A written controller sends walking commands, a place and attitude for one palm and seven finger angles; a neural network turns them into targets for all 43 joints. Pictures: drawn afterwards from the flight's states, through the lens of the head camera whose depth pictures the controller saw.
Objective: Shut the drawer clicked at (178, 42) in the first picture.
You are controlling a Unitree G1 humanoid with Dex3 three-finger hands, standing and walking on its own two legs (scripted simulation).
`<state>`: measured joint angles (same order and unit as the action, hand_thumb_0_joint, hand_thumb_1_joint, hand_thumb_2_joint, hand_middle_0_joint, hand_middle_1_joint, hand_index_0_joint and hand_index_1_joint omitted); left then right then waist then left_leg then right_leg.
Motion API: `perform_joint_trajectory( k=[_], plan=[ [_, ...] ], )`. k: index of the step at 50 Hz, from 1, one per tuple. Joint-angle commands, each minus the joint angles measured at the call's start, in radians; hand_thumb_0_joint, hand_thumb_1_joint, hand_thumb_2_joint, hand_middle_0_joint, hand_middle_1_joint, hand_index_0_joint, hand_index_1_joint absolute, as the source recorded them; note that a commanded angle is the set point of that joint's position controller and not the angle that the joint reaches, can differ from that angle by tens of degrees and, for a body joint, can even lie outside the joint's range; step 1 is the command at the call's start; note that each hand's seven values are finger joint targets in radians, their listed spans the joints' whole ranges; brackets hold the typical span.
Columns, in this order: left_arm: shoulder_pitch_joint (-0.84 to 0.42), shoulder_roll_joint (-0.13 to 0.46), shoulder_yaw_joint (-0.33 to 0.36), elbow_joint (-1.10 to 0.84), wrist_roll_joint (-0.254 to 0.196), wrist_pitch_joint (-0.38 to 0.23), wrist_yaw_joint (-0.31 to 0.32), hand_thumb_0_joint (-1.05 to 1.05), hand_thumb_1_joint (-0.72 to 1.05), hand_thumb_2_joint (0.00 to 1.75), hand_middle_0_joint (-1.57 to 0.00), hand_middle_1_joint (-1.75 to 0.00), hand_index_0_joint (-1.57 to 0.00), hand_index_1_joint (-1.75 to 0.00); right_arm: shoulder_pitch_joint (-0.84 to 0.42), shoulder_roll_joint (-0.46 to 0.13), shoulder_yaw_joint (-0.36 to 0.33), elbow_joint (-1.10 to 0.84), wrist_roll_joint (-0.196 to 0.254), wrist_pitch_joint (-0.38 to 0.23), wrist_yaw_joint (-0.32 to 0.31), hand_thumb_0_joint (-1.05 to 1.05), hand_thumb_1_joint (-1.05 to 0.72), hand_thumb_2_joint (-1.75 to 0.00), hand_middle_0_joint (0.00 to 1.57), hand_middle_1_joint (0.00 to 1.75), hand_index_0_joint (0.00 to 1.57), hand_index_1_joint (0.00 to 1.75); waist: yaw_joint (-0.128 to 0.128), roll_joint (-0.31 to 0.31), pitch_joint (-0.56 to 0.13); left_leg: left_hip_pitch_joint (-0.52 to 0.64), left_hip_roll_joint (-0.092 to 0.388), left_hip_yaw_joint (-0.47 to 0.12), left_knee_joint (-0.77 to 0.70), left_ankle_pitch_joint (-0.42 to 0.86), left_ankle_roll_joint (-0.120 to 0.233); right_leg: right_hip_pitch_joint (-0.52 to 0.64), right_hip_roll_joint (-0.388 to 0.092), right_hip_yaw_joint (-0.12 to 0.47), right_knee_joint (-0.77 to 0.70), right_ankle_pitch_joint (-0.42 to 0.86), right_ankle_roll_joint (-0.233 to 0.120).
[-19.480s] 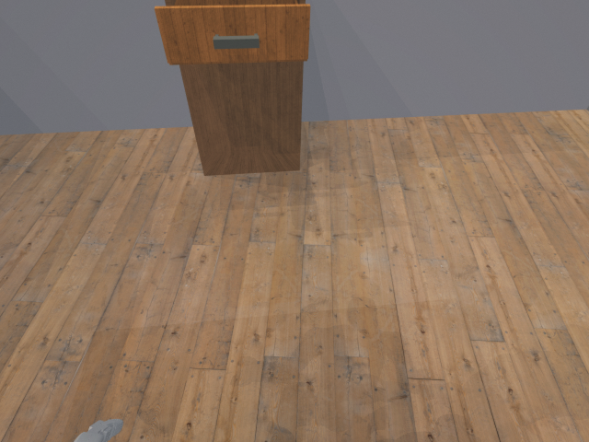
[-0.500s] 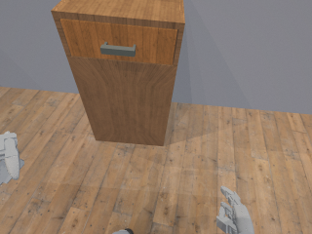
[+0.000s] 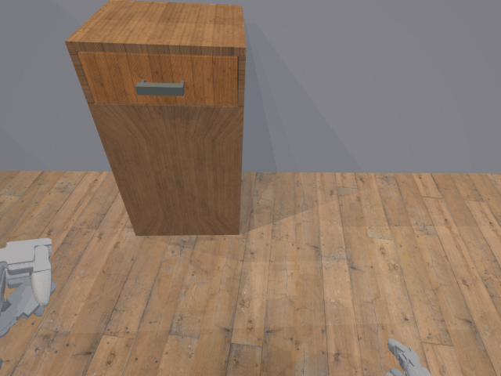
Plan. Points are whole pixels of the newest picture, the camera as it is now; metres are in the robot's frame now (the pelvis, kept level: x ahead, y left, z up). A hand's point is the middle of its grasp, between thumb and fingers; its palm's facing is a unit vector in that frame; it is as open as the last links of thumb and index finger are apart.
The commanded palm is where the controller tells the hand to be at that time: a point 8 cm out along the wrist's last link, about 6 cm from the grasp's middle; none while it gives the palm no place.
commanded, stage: stop stepping back and stand still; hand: left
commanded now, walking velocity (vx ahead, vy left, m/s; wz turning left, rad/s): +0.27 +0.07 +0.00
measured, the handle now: (161, 85) +0.89 +0.33 +0.03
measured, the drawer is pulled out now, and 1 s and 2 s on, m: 0.00 0.00 0.00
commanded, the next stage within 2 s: let the arm hang, fingers relaxed in 1.24 s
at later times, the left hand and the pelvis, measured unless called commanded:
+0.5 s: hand (40, 335) +0.12 +0.22 +0.16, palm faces +0.42 -0.78 -0.46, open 3.2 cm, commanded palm +0.07 +0.26 +0.18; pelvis -0.05 -0.02 -0.01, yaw +1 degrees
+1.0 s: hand (35, 299) +0.16 +0.25 +0.16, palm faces +0.38 -0.80 -0.46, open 3.2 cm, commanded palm +0.10 +0.29 +0.18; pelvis -0.02 +0.01 +0.00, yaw +1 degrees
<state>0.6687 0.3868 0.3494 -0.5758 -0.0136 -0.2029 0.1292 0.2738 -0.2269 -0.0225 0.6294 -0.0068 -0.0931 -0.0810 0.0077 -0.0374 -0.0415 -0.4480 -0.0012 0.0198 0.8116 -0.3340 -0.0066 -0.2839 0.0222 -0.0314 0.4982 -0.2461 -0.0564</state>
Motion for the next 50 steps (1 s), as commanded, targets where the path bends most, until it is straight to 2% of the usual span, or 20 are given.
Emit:
perform_joint_trajectory(
  k=[1,3,5,7,9,15,16,17,18,19,20,22,24,27,29,32,33,36,40,50],
  plan=[
    [-0.227,0.180,0.116,-0.165,0.008,-0.058,0.046,0.00,0.90,0.90,-1.40,-1.60,-1.40,-1.60,-0.116,-0.090,-0.018,-0.146,-0.007,-0.048,-0.019,0.00,-0.90,-0.90,0.20,0.30,0.20,0.30,-0.045,-0.068,0.030,0.130,0.041,-0.001,0.053,-0.044,0.019,-0.242,-0.269,0.239,-0.307,-0.482,-0.061],
    [-0.227,0.159,0.099,-0.127,0.013,-0.059,0.055,0.00,0.90,0.90,-1.40,-1.60,-1.40,-1.60,-0.114,-0.089,-0.014,-0.138,-0.010,-0.061,-0.032,0.00,-0.90,-0.90,0.20,0.30,0.20,0.30,-0.037,-0.050,0.034,0.208,0.031,0.034,-0.157,-0.091,0.048,-0.229,-0.245,0.199,-0.252,-0.498,-0.048],
    [-0.240,0.137,0.078,-0.145,0.014,-0.063,0.060,0.00,0.90,0.90,-1.40,-1.60,-1.40,-1.60,-0.089,-0.105,-0.008,-0.135,-0.012,-0.080,-0.038,0.00,-0.90,-0.90,0.20,0.30,0.20,0.30,-0.048,0.095,0.046,0.250,0.032,-0.005,-0.424,-0.180,0.077,-0.191,-0.160,0.141,-0.069,-0.452,-0.012],
    [-0.220,0.132,0.087,-0.202,0.020,-0.077,0.064,0.00,0.90,0.90,-1.40,-1.60,-1.40,-1.60,-0.078,-0.121,-0.011,-0.159,-0.007,-0.101,-0.026,0.00,-0.90,-0.90,0.20,0.30,0.20,0.30,-0.044,0.417,0.064,0.240,0.313,-0.444,-0.650,-0.391,0.196,-0.298,0.010,-0.020,0.424,-0.262,0.064],
    [-0.124,0.161,0.145,-0.117,0.020,-0.070,0.051,0.00,0.90,0.90,-1.40,-1.60,-1.40,-1.60,-0.089,-0.095,-0.020,-0.141,-0.005,-0.106,-0.006,0.00,-0.90,-0.90,0.20,0.30,0.20,0.30,-0.031,0.201,0.048,0.189,0.323,-0.400,-0.616,-0.226,0.233,-0.299,-0.027,0.028,0.601,-0.195,0.073],
    [-0.066,0.163,0.139,-0.123,0.014,-0.059,0.044,0.00,0.90,0.90,-1.40,-1.60,-1.40,-1.60,-0.134,-0.102,-0.008,-0.144,-0.008,-0.081,-0.002,0.00,-0.90,-0.90,0.20,0.30,0.20,0.30,0.000,0.184,0.074,-0.159,0.194,-0.126,-0.447,-0.292,0.117,0.229,-0.019,-0.044,0.073,-0.179,0.047],
    [-0.080,0.171,0.133,-0.116,0.023,-0.056,0.043,0.00,0.90,0.90,-1.40,-1.60,-1.40,-1.60,-0.138,-0.101,-0.012,-0.147,-0.009,-0.074,-0.005,0.00,-0.90,-0.90,0.20,0.30,0.20,0.30,0.005,0.077,0.091,-0.240,0.111,-0.054,-0.272,-0.312,0.085,0.264,-0.058,0.068,-0.032,-0.264,0.010],
    [-0.108,0.189,0.140,-0.121,0.021,-0.056,0.039,0.00,0.90,0.90,-1.40,-1.60,-1.40,-1.60,-0.145,-0.089,-0.023,-0.153,-0.005,-0.063,-0.001,0.00,-0.90,-0.90,0.20,0.30,0.20,0.30,0.004,-0.181,0.091,-0.296,0.009,0.021,0.055,-0.258,0.049,0.195,-0.256,0.442,-0.239,-0.502,-0.082],
    [-0.146,0.219,0.167,-0.120,0.008,-0.062,0.033,0.00,0.90,0.90,-1.40,-1.60,-1.40,-1.60,-0.147,-0.101,-0.034,-0.148,-0.003,-0.065,0.000,0.00,-0.90,-0.90,0.20,0.30,0.20,0.30,-0.002,-0.263,0.087,-0.258,-0.011,-0.011,0.294,-0.191,0.036,0.091,-0.408,0.665,-0.368,-0.509,-0.130],
    [-0.207,0.237,0.183,-0.154,0.004,-0.086,0.023,0.00,0.90,0.90,-1.40,-1.60,-1.40,-1.60,-0.129,-0.111,-0.037,-0.122,-0.021,-0.068,0.003,0.00,-0.90,-0.90,0.20,0.30,0.20,0.30,-0.032,-0.146,0.082,-0.215,0.019,-0.034,0.370,-0.085,0.021,0.057,-0.394,0.569,-0.342,-0.311,-0.137],
    [-0.224,0.223,0.181,-0.169,0.012,-0.091,0.024,0.00,0.90,0.90,-1.40,-1.60,-1.40,-1.60,-0.110,-0.090,-0.028,-0.108,-0.010,-0.073,0.009,0.00,-0.90,-0.90,0.20,0.30,0.20,0.30,-0.035,-0.106,-0.025,-0.165,0.028,-0.047,0.359,-0.085,0.022,0.072,-0.384,0.548,-0.319,-0.384,-0.133],
    [-0.164,0.173,0.144,-0.158,0.006,-0.089,0.017,0.00,0.90,0.90,-1.40,-1.60,-1.40,-1.60,-0.119,-0.080,-0.023,-0.115,-0.007,-0.064,0.003,0.00,-0.90,-0.90,0.20,0.30,0.20,0.30,-0.029,-0.018,0.026,-0.050,0.051,-0.026,0.278,-0.022,0.015,-0.079,-0.339,0.418,-0.333,-0.434,-0.113],
    [-0.121,0.163,0.137,-0.144,0.001,-0.094,0.020,0.00,0.90,0.90,-1.40,-1.60,-1.40,-1.60,-0.123,-0.071,-0.011,-0.115,-0.008,-0.063,-0.002,0.00,-0.90,-0.90,0.20,0.30,0.20,0.30,-0.031,-0.046,0.020,0.057,0.045,0.023,0.095,0.001,0.020,-0.124,-0.294,0.273,-0.316,-0.375,-0.086],
    [-0.107,0.157,0.129,-0.147,0.002,-0.097,0.035,0.00,0.90,0.90,-1.40,-1.60,-1.40,-1.60,-0.130,-0.070,-0.010,-0.122,-0.008,-0.080,-0.017,0.00,-0.90,-0.90,0.20,0.30,0.20,0.30,-0.014,-0.101,0.011,0.191,0.024,0.071,-0.194,-0.011,0.041,-0.099,-0.269,0.195,-0.272,-0.372,-0.054],
    [-0.100,0.146,0.125,-0.147,0.004,-0.099,0.043,0.00,0.90,0.90,-1.40,-1.60,-1.40,-1.60,-0.108,-0.080,-0.013,-0.125,-0.012,-0.089,-0.022,0.00,-0.90,-0.90,0.20,0.30,0.20,0.30,-0.021,-0.011,0.024,0.268,0.009,0.072,-0.341,-0.001,0.052,-0.099,-0.224,0.170,-0.224,-0.361,-0.024],
    [-0.106,0.132,0.122,-0.172,0.003,-0.109,0.045,0.00,0.90,0.90,-1.40,-1.60,-1.40,-1.60,-0.117,-0.119,-0.022,-0.156,-0.001,-0.090,-0.017,0.00,-0.90,-0.90,0.20,0.30,0.20,0.30,-0.010,0.210,0.053,0.207,0.188,-0.206,-0.521,-0.045,0.122,-0.065,-0.078,0.086,0.015,-0.135,0.053],
    [-0.116,0.147,0.140,-0.179,0.006,-0.110,0.049,0.00,0.90,0.90,-1.40,-1.60,-1.40,-1.60,-0.126,-0.119,-0.021,-0.162,0.008,-0.089,-0.012,0.00,-0.90,-0.90,0.20,0.30,0.20,0.30,-0.004,0.195,0.023,0.154,0.217,-0.229,-0.512,0.058,0.129,0.019,-0.055,0.043,0.069,-0.013,0.075],
    [-0.097,0.157,0.161,-0.143,0.005,-0.095,0.036,0.00,0.90,0.90,-1.40,-1.60,-1.40,-1.60,-0.127,-0.102,-0.018,-0.159,0.012,-0.090,-0.009,0.00,-0.90,-0.90,0.20,0.30,0.20,0.30,-0.007,0.176,0.036,0.033,0.151,-0.116,-0.506,-0.024,0.085,0.129,-0.070,0.058,0.009,0.004,0.059],
    [-0.083,0.134,0.124,-0.136,-0.007,-0.092,0.029,0.00,0.90,0.90,-1.40,-1.60,-1.40,-1.60,-0.120,-0.096,-0.020,-0.157,0.013,-0.091,0.007,0.00,-0.90,-0.90,0.20,0.30,0.20,0.30,-0.018,-0.008,-0.014,0.151,0.063,-0.015,-0.321,0.160,0.042,0.100,-0.155,0.174,-0.115,0.173,0.025],
    [-0.066,0.143,0.134,-0.176,-0.012,-0.074,0.033,0.00,0.90,0.90,-1.40,-1.60,-1.40,-1.60,-0.143,-0.093,-0.006,-0.181,0.008,-0.066,0.000,0.00,-0.90,-0.90,0.20,0.30,0.20,0.30,-0.009,0.105,-0.052,0.213,0.119,-0.069,-0.446,0.325,0.044,0.152,-0.072,0.048,-0.027,0.241,0.051]
  ],
)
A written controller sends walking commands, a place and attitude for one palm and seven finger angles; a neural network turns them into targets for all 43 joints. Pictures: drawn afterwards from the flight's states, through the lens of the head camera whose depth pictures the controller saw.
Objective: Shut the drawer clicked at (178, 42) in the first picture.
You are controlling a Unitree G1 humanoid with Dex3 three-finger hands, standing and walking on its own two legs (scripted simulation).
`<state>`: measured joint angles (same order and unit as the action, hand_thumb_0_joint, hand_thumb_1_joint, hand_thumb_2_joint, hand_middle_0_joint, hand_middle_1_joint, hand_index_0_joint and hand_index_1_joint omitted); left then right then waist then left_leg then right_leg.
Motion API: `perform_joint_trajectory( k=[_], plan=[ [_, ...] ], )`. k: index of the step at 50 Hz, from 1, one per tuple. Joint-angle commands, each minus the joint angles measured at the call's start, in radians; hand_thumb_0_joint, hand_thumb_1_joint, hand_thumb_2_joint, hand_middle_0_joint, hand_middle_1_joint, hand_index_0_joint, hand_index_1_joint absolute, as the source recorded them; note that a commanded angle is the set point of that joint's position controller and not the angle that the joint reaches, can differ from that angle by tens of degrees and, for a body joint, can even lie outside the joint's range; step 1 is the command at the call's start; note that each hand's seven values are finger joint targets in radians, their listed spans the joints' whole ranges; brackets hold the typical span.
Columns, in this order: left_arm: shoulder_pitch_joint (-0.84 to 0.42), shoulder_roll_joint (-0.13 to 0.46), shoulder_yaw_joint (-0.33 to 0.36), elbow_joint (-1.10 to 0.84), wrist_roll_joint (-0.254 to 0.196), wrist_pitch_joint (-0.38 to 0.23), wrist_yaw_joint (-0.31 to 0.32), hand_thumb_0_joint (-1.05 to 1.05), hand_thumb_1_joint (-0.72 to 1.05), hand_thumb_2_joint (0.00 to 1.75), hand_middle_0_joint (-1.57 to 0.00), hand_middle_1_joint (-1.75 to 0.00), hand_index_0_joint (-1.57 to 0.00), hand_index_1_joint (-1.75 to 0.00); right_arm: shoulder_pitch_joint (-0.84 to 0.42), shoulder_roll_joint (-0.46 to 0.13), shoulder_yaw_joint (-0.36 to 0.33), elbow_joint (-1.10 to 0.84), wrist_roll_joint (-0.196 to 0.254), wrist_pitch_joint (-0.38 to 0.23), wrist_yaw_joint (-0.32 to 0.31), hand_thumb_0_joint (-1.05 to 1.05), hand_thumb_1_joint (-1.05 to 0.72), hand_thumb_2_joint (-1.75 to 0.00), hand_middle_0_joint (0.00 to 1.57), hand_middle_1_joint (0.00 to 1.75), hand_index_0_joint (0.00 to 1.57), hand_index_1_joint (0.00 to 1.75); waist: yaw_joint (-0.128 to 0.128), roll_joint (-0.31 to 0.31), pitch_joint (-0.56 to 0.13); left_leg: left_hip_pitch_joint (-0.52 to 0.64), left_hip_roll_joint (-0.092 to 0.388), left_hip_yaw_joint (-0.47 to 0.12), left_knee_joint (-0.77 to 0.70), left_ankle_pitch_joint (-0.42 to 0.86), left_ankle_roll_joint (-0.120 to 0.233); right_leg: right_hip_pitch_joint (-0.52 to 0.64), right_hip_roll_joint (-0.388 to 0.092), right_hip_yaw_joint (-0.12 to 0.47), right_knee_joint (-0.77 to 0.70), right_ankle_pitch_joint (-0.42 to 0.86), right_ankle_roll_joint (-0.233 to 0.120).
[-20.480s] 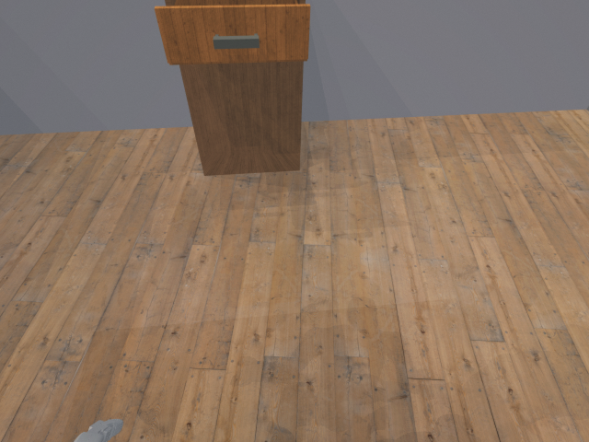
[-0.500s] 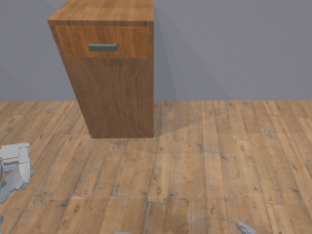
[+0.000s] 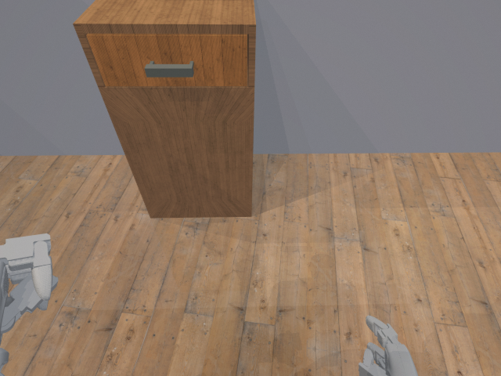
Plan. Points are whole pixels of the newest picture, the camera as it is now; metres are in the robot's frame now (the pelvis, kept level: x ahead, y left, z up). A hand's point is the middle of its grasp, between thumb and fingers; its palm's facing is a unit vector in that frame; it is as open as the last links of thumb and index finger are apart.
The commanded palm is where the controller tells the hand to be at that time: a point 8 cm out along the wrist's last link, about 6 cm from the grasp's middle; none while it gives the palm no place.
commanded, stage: stop stepping back and stand still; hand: left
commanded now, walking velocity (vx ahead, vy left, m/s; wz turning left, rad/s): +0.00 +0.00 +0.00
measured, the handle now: (170, 67) +0.92 +0.30 +0.04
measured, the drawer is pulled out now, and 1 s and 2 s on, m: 0.00 0.00 0.00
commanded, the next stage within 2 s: let the arm hang, fingers relaxed in 0.24 s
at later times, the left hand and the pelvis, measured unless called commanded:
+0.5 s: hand (96, 356) +0.16 +0.26 -0.06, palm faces +0.06 -0.90 -0.43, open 3.1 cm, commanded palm none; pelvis -0.02 +0.02 -0.01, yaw +1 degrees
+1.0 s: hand out of the picture -0.02 +0.23 -0.16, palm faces +0.01 -0.95 -0.31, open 6.2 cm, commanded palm none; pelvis -0.02 +0.00 +0.01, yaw +1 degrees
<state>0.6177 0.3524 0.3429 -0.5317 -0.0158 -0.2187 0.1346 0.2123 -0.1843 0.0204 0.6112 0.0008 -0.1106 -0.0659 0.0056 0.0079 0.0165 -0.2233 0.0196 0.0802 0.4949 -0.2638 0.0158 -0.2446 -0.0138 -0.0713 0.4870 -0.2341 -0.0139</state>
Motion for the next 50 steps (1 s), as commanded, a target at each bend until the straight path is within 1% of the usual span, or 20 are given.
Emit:
perform_joint_trajectory(
  k=[1,8,12,16,17,18,19,20,21,23,24,25,26,29,30,35,39,42,47,50],
  plan=[
    [-0.013,0.182,0.142,-0.226,-0.012,-0.056,0.027,0.00,0.90,0.90,-1.40,-1.60,-1.40,-1.60,-0.087,-0.135,-0.049,-0.167,0.000,-0.049,-0.017,0.00,-0.90,-0.90,0.20,0.30,0.20,0.30,-0.005,0.075,-0.117,-0.010,0.098,-0.128,-0.132,0.271,0.019,0.121,-0.037,0.082,-0.011,0.237,0.009],
    [0.017,0.161,0.131,-0.201,-0.017,-0.054,0.023,0.00,0.90,0.90,-1.40,-1.60,-1.40,-1.60,-0.079,-0.134,-0.050,-0.167,0.002,-0.044,-0.014,0.00,-0.90,-0.90,0.20,0.30,0.20,0.30,-0.008,0.044,-0.109,-0.024,0.079,-0.102,-0.119,0.228,0.007,0.136,-0.047,0.097,-0.047,0.265,0.007],
    [0.011,0.159,0.128,-0.196,-0.019,-0.052,0.023,0.00,0.90,0.90,-1.40,-1.60,-1.40,-1.60,-0.087,-0.138,-0.052,-0.170,0.001,-0.038,-0.016,0.00,-0.90,-0.90,0.20,0.30,0.20,0.30,-0.009,0.030,-0.081,-0.048,0.072,-0.109,-0.134,0.140,0.007,0.117,-0.050,0.108,-0.080,0.194,0.006],
    [-0.002,0.173,0.139,-0.211,-0.016,-0.054,0.027,0.00,0.90,0.90,-1.40,-1.60,-1.40,-1.60,-0.090,-0.138,-0.056,-0.170,-0.001,-0.037,-0.023,0.00,-0.90,-0.90,0.20,0.30,0.20,0.30,-0.007,0.043,-0.094,-0.048,0.068,-0.110,-0.143,0.102,0.013,0.124,-0.050,0.109,-0.089,0.173,0.006],
    [-0.145,0.080,-0.247,0.629,0.060,0.094,-0.115,0.00,0.90,0.90,-1.40,-1.60,-1.40,-1.60,-0.142,-0.342,-0.112,0.081,0.010,-0.079,0.076,0.00,-0.90,-0.90,0.20,0.30,0.20,0.30,-0.050,0.051,-0.001,-0.092,0.095,-0.130,0.039,0.299,0.028,-0.062,-0.129,0.059,0.052,0.296,-0.013],
    [-0.153,0.065,-0.212,0.644,0.046,0.177,-0.131,0.00,0.90,0.90,-1.36,-1.56,-1.36,-1.56,-0.069,-0.284,-0.109,0.064,0.016,-0.005,0.082,0.00,-0.90,-0.90,0.20,0.30,0.20,0.30,-0.037,0.079,-0.085,-0.045,0.100,-0.115,0.010,0.282,0.015,-0.067,-0.119,0.098,0.020,0.183,-0.016],
    [-0.158,0.044,-0.223,0.635,0.046,0.200,-0.133,0.00,0.90,0.90,-1.32,-1.51,-1.32,-1.51,-0.062,-0.271,-0.099,0.048,0.012,0.015,0.079,0.00,-0.90,-0.90,0.20,0.30,0.20,0.30,-0.036,0.091,-0.064,-0.062,0.114,-0.131,-0.009,0.229,0.024,-0.089,-0.097,0.075,0.033,0.074,-0.008],
    [-0.185,0.033,-0.225,0.679,0.045,0.201,-0.134,0.00,0.90,0.90,-1.28,-1.47,-1.28,-1.47,-0.061,-0.256,-0.090,0.061,0.003,0.025,0.080,0.00,-0.90,-0.90,0.20,0.30,0.20,0.30,-0.026,0.083,-0.086,-0.115,0.134,-0.172,-0.034,0.182,0.051,-0.079,-0.077,0.058,0.078,-0.007,-0.008],
    [-0.221,0.040,-0.233,0.727,0.051,0.200,-0.133,0.00,0.90,0.90,-1.24,-1.43,-1.24,-1.43,-0.060,-0.251,-0.083,0.059,-0.006,0.035,0.079,0.00,-0.90,-0.90,0.20,0.30,0.20,0.30,-0.019,0.006,-0.093,-0.124,0.140,-0.196,-0.045,0.214,0.064,-0.052,-0.061,0.064,0.089,-0.002,-0.011],
    [-0.265,0.062,-0.246,0.840,0.052,0.203,-0.132,0.00,0.90,0.90,-1.16,-1.34,-1.16,-1.34,-0.068,-0.270,-0.074,0.078,-0.017,0.046,0.073,0.00,-0.90,-0.90,0.20,0.30,0.20,0.30,-0.009,-0.134,-0.100,-0.121,0.127,-0.202,-0.036,0.222,0.067,-0.001,-0.070,0.083,0.051,0.048,-0.022],
    [-0.294,0.077,-0.248,0.903,0.054,0.204,-0.131,0.00,0.90,0.90,-1.12,-1.30,-1.12,-1.30,-0.061,-0.276,-0.075,0.092,-0.019,0.052,0.071,0.00,-0.90,-0.90,0.20,0.30,0.20,0.30,-0.009,-0.187,-0.107,-0.103,0.108,-0.188,-0.021,0.229,0.059,0.014,-0.087,0.099,0.027,0.095,-0.032],
    [-0.322,0.091,-0.253,0.965,0.054,0.205,-0.130,0.00,0.90,0.90,-1.08,-1.25,-1.08,-1.25,-0.058,-0.284,-0.077,0.108,-0.020,0.060,0.069,0.00,-0.90,-0.90,0.20,0.30,0.20,0.30,-0.013,-0.203,-0.115,-0.074,0.092,-0.177,-0.011,0.230,0.052,0.015,-0.102,0.115,0.014,0.124,-0.043],
    [-0.346,0.096,-0.261,1.021,0.051,0.210,-0.127,0.00,0.90,0.90,-1.04,-1.21,-1.04,-1.21,-0.058,-0.279,-0.075,0.123,-0.020,0.070,0.070,0.00,-0.90,-0.90,0.20,0.30,0.20,0.30,-0.016,-0.172,-0.097,-0.068,0.082,-0.169,-0.020,0.207,0.045,0.003,-0.110,0.119,0.005,0.106,-0.049],
    [-0.374,0.084,-0.290,1.178,0.040,0.218,-0.124,0.00,0.90,0.90,-0.92,-1.08,-0.92,-1.08,-0.078,-0.255,-0.058,0.181,-0.024,0.088,0.068,0.00,-0.90,-0.90,0.20,0.30,0.20,0.30,-0.007,0.025,-0.056,-0.058,0.082,-0.165,-0.090,0.128,0.039,0.004,-0.099,0.129,-0.033,0.020,-0.040],
    [-0.376,0.080,-0.295,1.221,0.038,0.219,-0.124,0.00,0.90,0.90,-0.88,-1.04,-0.88,-1.04,-0.081,-0.246,-0.055,0.199,-0.024,0.093,0.068,0.00,-0.90,-0.90,0.20,0.30,0.20,0.30,-0.005,0.065,-0.039,-0.068,0.083,-0.166,-0.116,0.066,0.037,0.006,-0.093,0.130,-0.055,-0.029,-0.037],
    [-0.365,0.070,-0.305,1.402,0.032,0.211,-0.124,0.00,0.90,0.90,-0.68,-0.82,-0.68,-0.82,-0.034,-0.214,-0.054,0.290,-0.023,0.112,0.060,0.00,-0.90,-0.90,0.20,0.30,0.20,0.30,-0.008,0.142,-0.035,-0.053,0.070,-0.151,-0.151,-0.112,0.027,0.015,-0.097,0.147,-0.148,-0.132,-0.047],
    [-0.377,0.070,-0.303,1.489,0.033,0.208,-0.125,0.00,0.90,0.90,-0.52,-0.65,-0.52,-0.65,0.014,-0.213,-0.061,0.350,-0.021,0.117,0.055,0.00,-0.90,-0.90,0.20,0.30,0.20,0.30,-0.014,0.072,-0.015,-0.043,0.077,-0.151,-0.160,-0.131,0.027,0.005,-0.101,0.144,-0.191,-0.169,-0.049],
    [-0.388,0.073,-0.304,1.538,0.031,0.203,-0.124,0.00,0.90,0.90,-0.40,-0.52,-0.40,-0.52,0.044,-0.210,-0.063,0.390,-0.018,0.113,0.053,0.00,-0.90,-0.90,0.20,0.30,0.20,0.30,-0.017,0.003,-0.008,-0.012,0.081,-0.139,-0.151,-0.060,0.028,0.002,-0.112,0.141,-0.211,-0.149,-0.050],
    [-0.400,0.068,-0.307,1.596,0.028,0.199,-0.120,0.00,0.90,0.90,-0.20,-0.30,-0.20,-0.30,0.048,-0.210,-0.059,0.439,-0.016,0.105,0.048,0.00,-0.90,-0.90,0.20,0.30,0.20,0.30,-0.014,-0.006,0.008,0.017,0.099,-0.138,-0.170,0.039,0.028,0.016,-0.109,0.122,-0.200,-0.055,-0.046],
    [-0.409,0.068,-0.309,1.617,0.027,0.198,-0.118,0.00,0.90,0.90,-0.20,-0.30,-0.20,-0.30,0.038,-0.214,-0.057,0.456,-0.016,0.104,0.046,0.00,-0.90,-0.90,0.20,0.30,0.20,0.30,-0.010,-0.016,0.019,0.023,0.104,-0.141,-0.186,0.064,0.028,0.027,-0.107,0.119,-0.198,-0.020,-0.043]
  ],
)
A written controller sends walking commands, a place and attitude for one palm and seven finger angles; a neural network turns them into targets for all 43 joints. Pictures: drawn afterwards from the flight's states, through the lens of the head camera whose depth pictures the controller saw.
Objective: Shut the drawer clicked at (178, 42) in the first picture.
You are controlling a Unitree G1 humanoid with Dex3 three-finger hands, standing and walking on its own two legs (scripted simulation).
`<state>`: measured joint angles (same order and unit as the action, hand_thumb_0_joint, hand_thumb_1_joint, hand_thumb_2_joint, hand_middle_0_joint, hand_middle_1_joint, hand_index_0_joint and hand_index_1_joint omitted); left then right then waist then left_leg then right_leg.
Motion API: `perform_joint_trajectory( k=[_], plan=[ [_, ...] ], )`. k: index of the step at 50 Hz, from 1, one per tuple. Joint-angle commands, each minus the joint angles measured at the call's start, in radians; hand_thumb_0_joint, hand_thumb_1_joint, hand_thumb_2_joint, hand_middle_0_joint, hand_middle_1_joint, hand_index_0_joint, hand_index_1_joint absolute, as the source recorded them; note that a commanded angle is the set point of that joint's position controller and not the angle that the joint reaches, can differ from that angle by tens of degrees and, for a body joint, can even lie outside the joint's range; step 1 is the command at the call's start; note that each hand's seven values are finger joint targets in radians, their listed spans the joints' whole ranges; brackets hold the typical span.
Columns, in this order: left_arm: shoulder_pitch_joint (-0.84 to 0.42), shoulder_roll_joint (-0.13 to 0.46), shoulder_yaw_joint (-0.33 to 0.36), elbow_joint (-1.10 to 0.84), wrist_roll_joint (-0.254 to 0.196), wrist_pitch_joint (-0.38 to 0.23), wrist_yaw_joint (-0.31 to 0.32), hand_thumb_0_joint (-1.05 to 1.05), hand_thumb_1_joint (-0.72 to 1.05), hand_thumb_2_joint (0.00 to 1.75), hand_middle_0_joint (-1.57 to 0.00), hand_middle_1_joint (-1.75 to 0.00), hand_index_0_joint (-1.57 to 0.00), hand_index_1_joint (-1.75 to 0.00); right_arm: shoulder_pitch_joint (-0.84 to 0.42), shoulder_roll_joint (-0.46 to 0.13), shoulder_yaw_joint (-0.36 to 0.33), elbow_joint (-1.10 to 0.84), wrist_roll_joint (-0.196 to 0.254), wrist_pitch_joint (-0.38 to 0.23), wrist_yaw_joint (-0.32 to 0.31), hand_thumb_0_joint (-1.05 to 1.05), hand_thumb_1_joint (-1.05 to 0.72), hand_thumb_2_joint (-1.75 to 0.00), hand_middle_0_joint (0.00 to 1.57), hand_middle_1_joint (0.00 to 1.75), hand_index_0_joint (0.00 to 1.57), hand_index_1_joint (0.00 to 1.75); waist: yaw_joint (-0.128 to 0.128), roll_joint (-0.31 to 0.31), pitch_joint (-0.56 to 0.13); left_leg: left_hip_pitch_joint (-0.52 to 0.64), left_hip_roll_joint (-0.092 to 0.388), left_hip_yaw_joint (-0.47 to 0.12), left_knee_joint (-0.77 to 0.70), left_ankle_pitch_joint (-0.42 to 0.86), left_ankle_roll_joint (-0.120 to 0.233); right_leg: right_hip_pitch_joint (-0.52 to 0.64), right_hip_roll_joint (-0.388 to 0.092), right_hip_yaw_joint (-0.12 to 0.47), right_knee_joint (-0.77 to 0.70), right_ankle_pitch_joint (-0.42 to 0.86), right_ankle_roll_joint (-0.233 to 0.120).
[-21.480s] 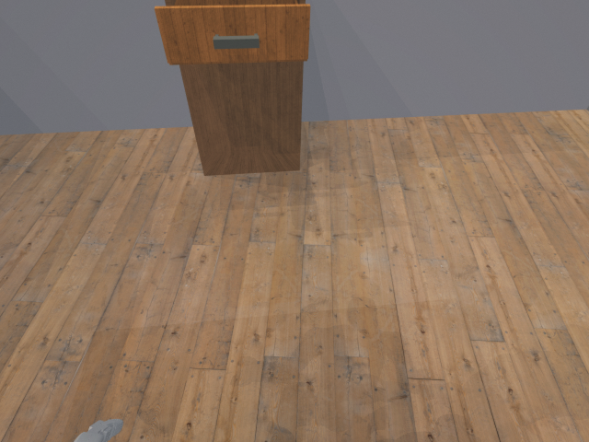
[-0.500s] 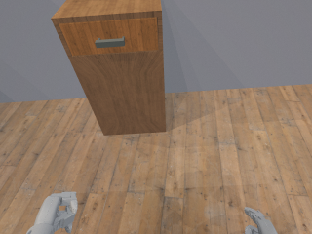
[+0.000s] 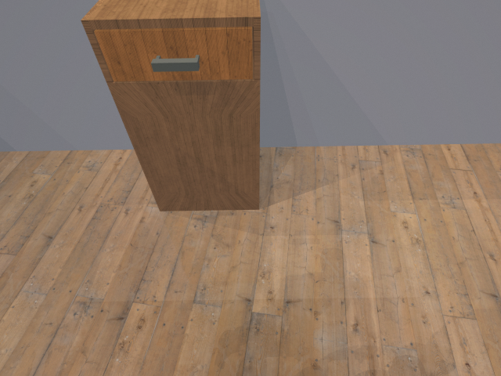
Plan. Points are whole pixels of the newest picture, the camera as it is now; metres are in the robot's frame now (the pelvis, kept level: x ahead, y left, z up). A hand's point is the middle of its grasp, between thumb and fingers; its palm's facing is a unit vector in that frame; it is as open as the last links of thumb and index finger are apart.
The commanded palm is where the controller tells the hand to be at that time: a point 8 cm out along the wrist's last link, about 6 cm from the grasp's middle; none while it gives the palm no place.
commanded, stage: let the arm hang, fingers relaxed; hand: left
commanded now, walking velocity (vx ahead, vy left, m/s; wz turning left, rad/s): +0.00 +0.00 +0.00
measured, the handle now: (176, 61) +0.94 +0.29 +0.03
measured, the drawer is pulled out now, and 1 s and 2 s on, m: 0.00 0.00 0.00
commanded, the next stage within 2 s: look to check the result in 0.44 s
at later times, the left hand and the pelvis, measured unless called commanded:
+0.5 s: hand out of the picture +0.08 +0.20 -0.16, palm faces -0.01 -0.96 -0.27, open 7.4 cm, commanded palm none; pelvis +0.01 -0.01 +0.00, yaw +0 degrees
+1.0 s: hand out of the picture +0.09 +0.21 -0.15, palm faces +0.00 -0.95 -0.32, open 7.4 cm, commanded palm none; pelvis +0.03 -0.02 +0.01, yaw +0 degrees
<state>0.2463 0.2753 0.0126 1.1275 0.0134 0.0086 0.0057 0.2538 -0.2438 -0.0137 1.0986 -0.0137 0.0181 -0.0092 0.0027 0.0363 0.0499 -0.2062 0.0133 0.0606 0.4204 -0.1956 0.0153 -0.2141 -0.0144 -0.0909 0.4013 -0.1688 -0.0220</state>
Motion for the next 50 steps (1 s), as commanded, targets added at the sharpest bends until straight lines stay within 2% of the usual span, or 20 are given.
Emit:
perform_joint_trajectory(
  k=[1,6,7,12,16,19,31,34,40,50],
  plan=[
    [-0.039,0.147,0.022,-0.039,-0.002,-0.029,0.012,0.00,0.90,0.90,-0.20,-0.30,-0.20,-0.30,-0.007,-0.155,-0.023,-0.028,0.000,-0.025,-0.011,0.00,-0.90,-0.90,0.20,0.30,0.20,0.30,-0.005,-0.040,-0.010,0.006,0.110,-0.119,-0.112,0.010,0.027,-0.002,-0.104,0.137,-0.108,-0.072,-0.033],
    [-0.060,0.152,0.026,-0.033,-0.001,-0.031,0.014,0.00,0.90,0.90,-0.20,-0.30,-0.20,-0.30,-0.021,-0.151,-0.022,-0.010,-0.001,-0.026,-0.009,0.00,-0.90,-0.90,0.20,0.30,0.20,0.30,-0.003,-0.056,-0.015,0.013,0.108,-0.114,-0.122,0.026,0.024,0.022,-0.107,0.136,-0.118,-0.059,-0.027],
    [-0.071,0.146,0.026,-0.032,-0.002,-0.030,0.014,0.00,0.90,0.90,-0.20,-0.30,-0.20,-0.30,-0.026,-0.147,-0.020,-0.006,-0.003,-0.026,-0.010,0.00,-0.90,-0.90,0.20,0.30,0.20,0.30,-0.005,-0.047,0.002,0.005,0.107,-0.112,-0.128,0.019,0.022,0.018,-0.108,0.138,-0.122,-0.067,-0.027],
    [-0.092,0.153,0.031,-0.036,0.000,-0.034,0.014,0.00,0.90,0.90,-0.20,-0.30,-0.20,-0.30,-0.042,-0.146,-0.022,-0.002,-0.004,-0.029,-0.009,0.00,-0.90,-0.90,0.20,0.30,0.20,0.30,-0.006,-0.045,-0.020,0.022,0.105,-0.111,-0.130,0.043,0.018,0.040,-0.113,0.139,-0.131,-0.043,-0.024],
    [-0.101,0.156,0.034,-0.040,-0.001,-0.040,0.015,0.00,0.90,0.90,-0.20,-0.30,-0.20,-0.30,-0.052,-0.156,-0.024,-0.005,-0.004,-0.031,-0.011,0.00,-0.90,-0.90,0.20,0.30,0.20,0.30,-0.007,-0.035,-0.039,0.039,0.109,-0.111,-0.128,0.082,0.015,0.062,-0.113,0.140,-0.132,0.014,-0.023],
    [-0.112,0.155,0.034,-0.040,-0.003,-0.041,0.014,0.00,0.90,0.90,-0.20,-0.30,-0.20,-0.30,-0.066,-0.162,-0.022,-0.002,-0.005,-0.033,-0.013,0.00,-0.90,-0.90,0.20,0.30,0.20,0.30,-0.008,-0.005,-0.040,0.047,0.111,-0.109,-0.133,0.096,0.010,0.070,-0.116,0.140,-0.132,0.049,-0.024],
    [-0.114,0.169,0.037,-0.028,-0.003,-0.044,0.014,0.00,0.90,0.90,-0.20,-0.30,-0.20,-0.30,-0.080,-0.186,-0.025,-0.005,-0.002,-0.030,-0.016,0.00,-0.90,-0.90,0.20,0.30,0.20,0.30,-0.013,-0.024,-0.061,0.086,0.117,-0.105,-0.132,0.108,0.008,0.083,-0.116,0.141,-0.152,0.079,-0.022],
    [-0.118,0.173,0.036,-0.025,-0.003,-0.043,0.012,0.00,0.90,0.90,-0.20,-0.30,-0.20,-0.30,-0.083,-0.192,-0.024,-0.001,-0.003,-0.029,-0.016,0.00,-0.90,-0.90,0.20,0.30,0.20,0.30,-0.013,-0.021,-0.052,0.087,0.118,-0.103,-0.139,0.087,0.008,0.078,-0.118,0.145,-0.164,0.049,-0.022],
    [-0.123,0.187,0.037,-0.021,-0.004,-0.045,0.012,0.00,0.90,0.90,-0.20,-0.30,-0.20,-0.30,-0.094,-0.206,-0.025,-0.002,-0.003,-0.031,-0.016,0.00,-0.90,-0.90,0.20,0.30,0.20,0.30,-0.013,-0.026,-0.067,0.102,0.121,-0.103,-0.140,0.113,0.007,0.090,-0.119,0.141,-0.157,0.097,-0.022],
    [-0.139,0.202,0.039,-0.024,-0.003,-0.047,0.012,0.00,0.90,0.90,-0.20,-0.30,-0.20,-0.30,-0.112,-0.221,-0.025,-0.004,-0.003,-0.031,-0.015,0.00,-0.90,-0.90,0.20,0.30,0.20,0.30,-0.013,-0.038,-0.053,0.103,0.122,-0.102,-0.151,0.111,0.006,0.091,-0.119,0.148,-0.166,0.105,-0.018]
  ],
)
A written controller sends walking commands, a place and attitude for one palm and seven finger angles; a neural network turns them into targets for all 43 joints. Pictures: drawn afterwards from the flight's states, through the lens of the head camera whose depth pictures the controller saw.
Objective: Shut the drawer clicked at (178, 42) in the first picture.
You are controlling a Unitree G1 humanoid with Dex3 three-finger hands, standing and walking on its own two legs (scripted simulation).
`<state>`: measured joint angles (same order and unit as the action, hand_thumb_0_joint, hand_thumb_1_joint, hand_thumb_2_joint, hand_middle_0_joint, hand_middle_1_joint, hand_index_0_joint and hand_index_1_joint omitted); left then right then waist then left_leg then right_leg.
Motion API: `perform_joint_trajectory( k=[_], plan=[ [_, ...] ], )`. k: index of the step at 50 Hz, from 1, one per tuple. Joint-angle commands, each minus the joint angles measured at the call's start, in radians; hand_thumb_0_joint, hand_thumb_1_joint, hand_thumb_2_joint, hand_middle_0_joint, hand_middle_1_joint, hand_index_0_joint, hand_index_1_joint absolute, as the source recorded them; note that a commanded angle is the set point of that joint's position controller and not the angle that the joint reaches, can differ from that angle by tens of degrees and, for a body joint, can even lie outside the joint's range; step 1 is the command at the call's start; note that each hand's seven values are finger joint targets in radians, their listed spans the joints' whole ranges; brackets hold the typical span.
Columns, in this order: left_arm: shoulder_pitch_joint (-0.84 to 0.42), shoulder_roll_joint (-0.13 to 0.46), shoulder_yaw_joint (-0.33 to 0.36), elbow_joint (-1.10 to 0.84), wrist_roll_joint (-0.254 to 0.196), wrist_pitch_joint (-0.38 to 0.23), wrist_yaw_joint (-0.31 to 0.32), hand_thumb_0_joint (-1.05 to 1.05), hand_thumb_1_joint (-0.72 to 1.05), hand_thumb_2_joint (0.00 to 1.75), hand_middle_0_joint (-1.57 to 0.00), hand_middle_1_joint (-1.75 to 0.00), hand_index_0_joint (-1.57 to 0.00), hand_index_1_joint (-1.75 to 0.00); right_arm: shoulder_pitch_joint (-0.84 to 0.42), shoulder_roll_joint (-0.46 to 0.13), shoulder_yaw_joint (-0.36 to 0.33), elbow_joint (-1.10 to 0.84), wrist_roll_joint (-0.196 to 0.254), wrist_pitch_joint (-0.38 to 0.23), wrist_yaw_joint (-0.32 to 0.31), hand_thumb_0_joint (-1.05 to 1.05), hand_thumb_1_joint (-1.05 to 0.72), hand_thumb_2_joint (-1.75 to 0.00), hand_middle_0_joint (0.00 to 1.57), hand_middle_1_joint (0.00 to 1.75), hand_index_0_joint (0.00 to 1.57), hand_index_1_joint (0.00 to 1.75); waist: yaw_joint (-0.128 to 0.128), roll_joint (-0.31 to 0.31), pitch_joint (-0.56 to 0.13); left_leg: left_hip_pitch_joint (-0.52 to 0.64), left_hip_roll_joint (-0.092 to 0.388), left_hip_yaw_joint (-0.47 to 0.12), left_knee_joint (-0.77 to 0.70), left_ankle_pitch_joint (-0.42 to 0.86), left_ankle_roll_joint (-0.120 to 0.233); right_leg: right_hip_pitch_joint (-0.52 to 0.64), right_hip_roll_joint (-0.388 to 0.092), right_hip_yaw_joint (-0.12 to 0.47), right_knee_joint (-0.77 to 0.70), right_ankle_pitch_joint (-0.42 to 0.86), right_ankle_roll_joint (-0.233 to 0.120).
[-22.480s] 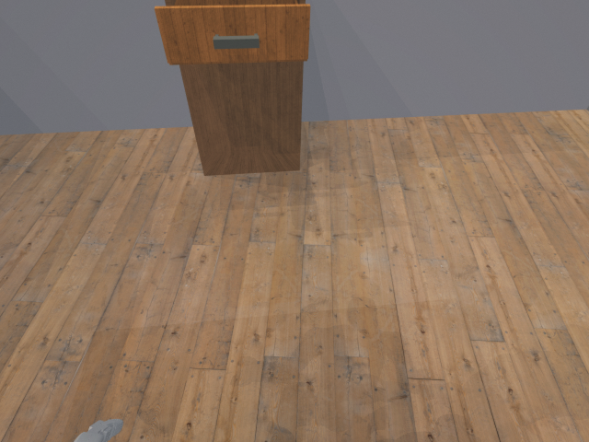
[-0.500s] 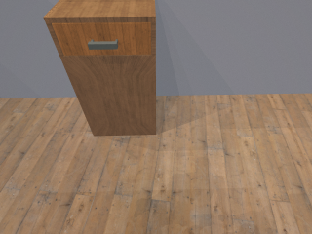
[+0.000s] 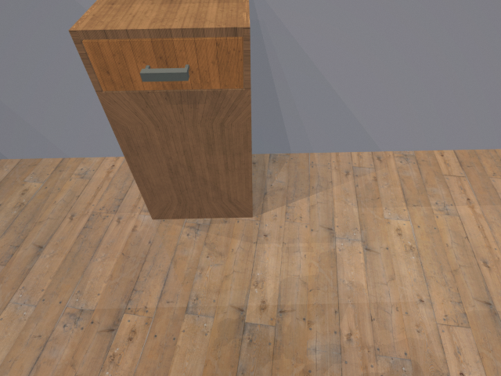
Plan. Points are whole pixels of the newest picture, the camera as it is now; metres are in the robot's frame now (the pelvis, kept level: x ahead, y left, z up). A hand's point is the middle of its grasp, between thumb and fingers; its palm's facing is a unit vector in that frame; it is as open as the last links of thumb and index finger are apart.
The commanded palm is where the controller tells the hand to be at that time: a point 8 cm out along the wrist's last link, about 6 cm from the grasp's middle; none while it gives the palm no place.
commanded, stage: look to check the result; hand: left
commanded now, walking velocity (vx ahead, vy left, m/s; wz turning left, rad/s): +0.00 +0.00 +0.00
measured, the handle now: (166, 71) +0.91 +0.31 +0.02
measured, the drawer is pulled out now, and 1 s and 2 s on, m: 0.00 0.00 0.00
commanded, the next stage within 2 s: stand and wait in 0.44 s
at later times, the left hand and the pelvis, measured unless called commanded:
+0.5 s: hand out of the picture +0.08 +0.24 -0.16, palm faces -0.02 -0.95 -0.31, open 7.4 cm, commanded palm none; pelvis +0.01 +0.00 +0.00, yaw +0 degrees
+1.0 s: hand out of the picture +0.09 +0.25 -0.16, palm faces -0.02 -0.95 -0.32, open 7.4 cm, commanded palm none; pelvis +0.01 +0.01 +0.00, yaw -1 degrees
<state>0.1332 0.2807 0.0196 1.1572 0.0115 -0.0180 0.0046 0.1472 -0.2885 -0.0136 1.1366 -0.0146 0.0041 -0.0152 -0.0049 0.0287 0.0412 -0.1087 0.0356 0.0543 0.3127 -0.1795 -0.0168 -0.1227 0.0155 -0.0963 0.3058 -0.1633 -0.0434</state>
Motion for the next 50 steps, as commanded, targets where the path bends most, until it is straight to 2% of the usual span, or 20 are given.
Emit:
perform_joint_trajectory(
  k=[1,7,15,26,32,35,43,48,50],
  plan=[
    [-0.021,0.201,0.033,-0.056,0.000,-0.021,0.015,0.00,0.90,0.90,-0.20,-0.30,-0.20,-0.30,-0.005,-0.176,-0.027,-0.045,-0.001,-0.016,-0.008,0.00,-0.90,-0.90,0.20,0.30,0.20,0.30,-0.005,-0.034,-0.053,0.010,0.100,-0.094,-0.038,0.103,0.039,0.005,-0.151,0.149,-0.070,0.111,0.006],
    [-0.033,0.206,0.034,-0.063,0.000,-0.024,0.015,0.00,0.90,0.90,-0.20,-0.30,-0.20,-0.30,-0.010,-0.180,-0.027,-0.047,-0.002,-0.019,-0.009,0.00,-0.90,-0.90,0.20,0.30,0.20,0.30,-0.005,-0.023,-0.070,0.016,0.101,-0.092,-0.037,0.133,0.037,0.030,-0.154,0.151,-0.062,0.177,0.010],
    [-0.043,0.212,0.033,-0.065,-0.002,-0.023,0.013,0.00,0.90,0.90,-0.20,-0.30,-0.20,-0.30,-0.020,-0.191,-0.026,-0.047,-0.002,-0.020,-0.009,0.00,-0.90,-0.90,0.20,0.30,0.20,0.30,-0.006,-0.017,-0.054,0.016,0.104,-0.095,-0.048,0.124,0.035,0.022,-0.153,0.152,-0.068,0.156,0.007],
    [-0.041,0.220,0.033,-0.067,-0.001,-0.025,0.012,0.00,0.90,0.90,-0.20,-0.30,-0.20,-0.30,-0.018,-0.202,-0.026,-0.051,0.001,-0.022,-0.008,0.00,-0.90,-0.90,0.20,0.30,0.20,0.30,-0.006,-0.021,-0.074,0.035,0.109,-0.094,-0.049,0.136,0.037,0.029,-0.153,0.152,-0.069,0.164,0.006],
    [-0.045,0.218,0.030,-0.064,-0.001,-0.022,0.010,0.00,0.90,0.90,-0.20,-0.30,-0.20,-0.30,-0.024,-0.203,-0.025,-0.047,-0.001,-0.023,-0.007,0.00,-0.90,-0.90,0.20,0.30,0.20,0.30,-0.007,-0.010,-0.050,0.023,0.110,-0.098,-0.063,0.108,0.037,0.014,-0.151,0.156,-0.077,0.109,0.003],
    [-0.042,0.220,0.029,-0.063,-0.002,-0.025,0.010,0.00,0.90,0.90,-0.20,-0.30,-0.20,-0.30,-0.026,-0.208,-0.025,-0.047,-0.001,-0.027,-0.008,0.00,-0.90,-0.90,0.20,0.30,0.20,0.30,-0.006,-0.016,-0.082,0.044,0.112,-0.100,-0.058,0.151,0.039,0.030,-0.153,0.152,-0.065,0.159,0.001],
    [-0.046,0.225,0.028,-0.063,-0.001,-0.024,0.010,0.00,0.90,0.90,-0.20,-0.30,-0.20,-0.30,-0.033,-0.211,-0.026,-0.047,0.000,-0.026,-0.008,0.00,-0.90,-0.90,0.20,0.30,0.20,0.30,-0.007,-0.025,-0.055,0.041,0.114,-0.099,-0.066,0.145,0.039,0.013,-0.151,0.152,-0.066,0.151,0.003],
    [-0.045,0.227,0.028,-0.065,-0.001,-0.026,0.011,0.00,0.90,0.90,-0.20,-0.30,-0.20,-0.30,-0.036,-0.215,-0.026,-0.049,0.001,-0.030,-0.008,0.00,-0.90,-0.90,0.20,0.30,0.20,0.30,-0.007,-0.017,-0.088,0.058,0.114,-0.099,-0.061,0.182,0.040,0.032,-0.155,0.151,-0.057,0.192,0.002],
    [-0.046,0.228,0.028,-0.065,-0.001,-0.026,0.011,0.00,0.90,0.90,-0.20,-0.30,-0.20,-0.30,-0.040,-0.216,-0.025,-0.048,0.001,-0.030,-0.008,0.00,-0.90,-0.90,0.20,0.30,0.20,0.30,-0.006,-0.024,-0.078,0.055,0.114,-0.100,-0.063,0.181,0.039,0.029,-0.155,0.148,-0.058,0.193,0.003]
  ],
)
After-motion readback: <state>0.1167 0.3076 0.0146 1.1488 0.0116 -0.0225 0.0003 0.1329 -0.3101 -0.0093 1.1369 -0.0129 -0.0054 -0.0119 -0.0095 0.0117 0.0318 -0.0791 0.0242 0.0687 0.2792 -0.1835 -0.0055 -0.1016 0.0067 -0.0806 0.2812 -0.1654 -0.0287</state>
